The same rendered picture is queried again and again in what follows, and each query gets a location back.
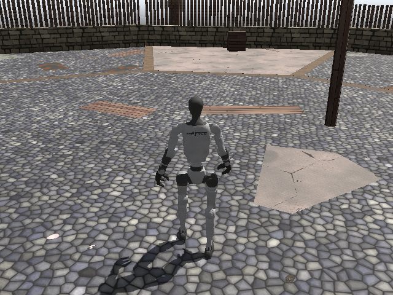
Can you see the robot right forearm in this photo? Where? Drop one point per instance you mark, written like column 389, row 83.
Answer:
column 226, row 159

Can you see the robot left forearm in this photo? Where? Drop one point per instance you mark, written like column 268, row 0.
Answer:
column 164, row 163

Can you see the left robot hand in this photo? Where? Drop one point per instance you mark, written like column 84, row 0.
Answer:
column 158, row 177

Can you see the robot right shin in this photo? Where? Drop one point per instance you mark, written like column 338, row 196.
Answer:
column 210, row 226

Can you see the robot right foot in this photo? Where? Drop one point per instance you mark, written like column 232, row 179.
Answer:
column 208, row 253

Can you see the right robot hand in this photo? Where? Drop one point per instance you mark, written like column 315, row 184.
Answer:
column 223, row 166

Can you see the robot right upper arm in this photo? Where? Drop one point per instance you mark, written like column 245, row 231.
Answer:
column 215, row 129

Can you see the robot left upper arm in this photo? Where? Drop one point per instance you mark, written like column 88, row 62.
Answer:
column 177, row 129

